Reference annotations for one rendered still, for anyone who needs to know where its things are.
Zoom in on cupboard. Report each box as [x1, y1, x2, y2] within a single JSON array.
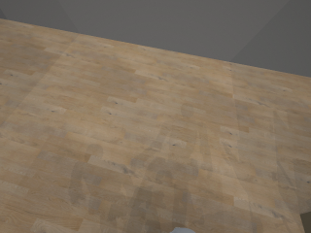
[[300, 212, 311, 233]]

